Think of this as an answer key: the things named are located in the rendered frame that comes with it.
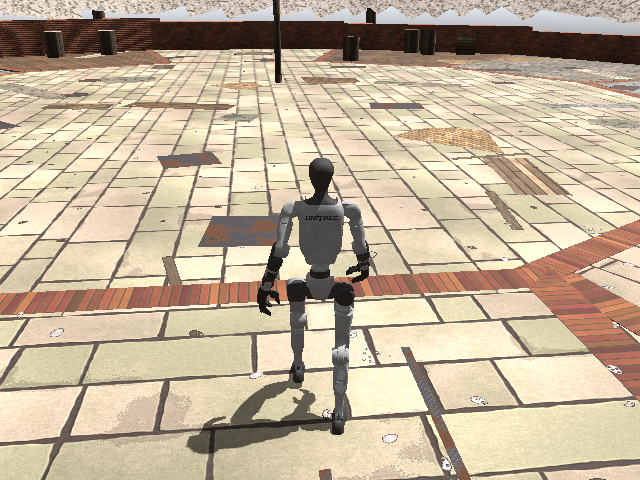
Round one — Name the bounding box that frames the robot left forearm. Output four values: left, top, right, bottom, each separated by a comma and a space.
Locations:
260, 242, 283, 291

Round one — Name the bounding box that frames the robot right forearm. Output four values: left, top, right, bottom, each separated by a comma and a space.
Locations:
356, 240, 370, 271

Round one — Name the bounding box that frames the humanoid robot torso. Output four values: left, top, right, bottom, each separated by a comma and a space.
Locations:
297, 196, 344, 300

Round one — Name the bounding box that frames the robot right hand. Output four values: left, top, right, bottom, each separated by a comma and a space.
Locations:
346, 264, 369, 283

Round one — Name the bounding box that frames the robot left shin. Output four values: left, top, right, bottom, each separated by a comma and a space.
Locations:
290, 312, 304, 370

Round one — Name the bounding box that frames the left robot upper arm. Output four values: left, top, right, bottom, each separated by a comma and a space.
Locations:
273, 201, 301, 258

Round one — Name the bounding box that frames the robot left hand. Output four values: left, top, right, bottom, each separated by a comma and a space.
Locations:
257, 287, 280, 316

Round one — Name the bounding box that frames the right robot upper arm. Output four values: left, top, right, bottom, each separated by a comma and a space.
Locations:
341, 201, 368, 255

